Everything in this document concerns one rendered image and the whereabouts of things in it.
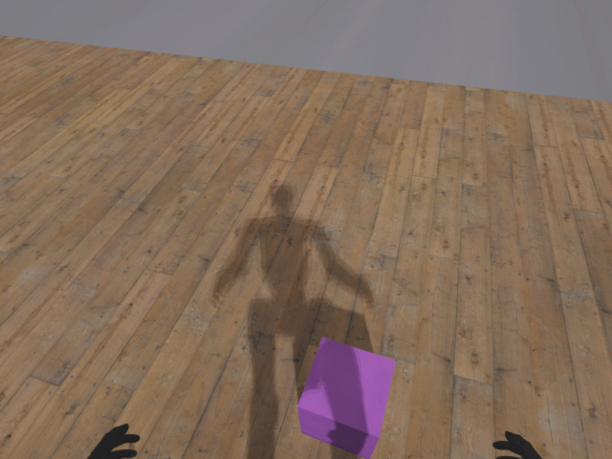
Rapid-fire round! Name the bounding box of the robot left hand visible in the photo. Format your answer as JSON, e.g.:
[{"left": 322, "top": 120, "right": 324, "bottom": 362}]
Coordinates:
[{"left": 87, "top": 424, "right": 140, "bottom": 459}]

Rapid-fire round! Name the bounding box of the robot right hand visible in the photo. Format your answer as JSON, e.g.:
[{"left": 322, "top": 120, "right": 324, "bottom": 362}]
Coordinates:
[{"left": 492, "top": 431, "right": 542, "bottom": 459}]

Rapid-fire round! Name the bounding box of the carton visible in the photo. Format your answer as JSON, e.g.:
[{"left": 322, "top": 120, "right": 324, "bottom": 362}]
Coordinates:
[{"left": 297, "top": 337, "right": 396, "bottom": 459}]

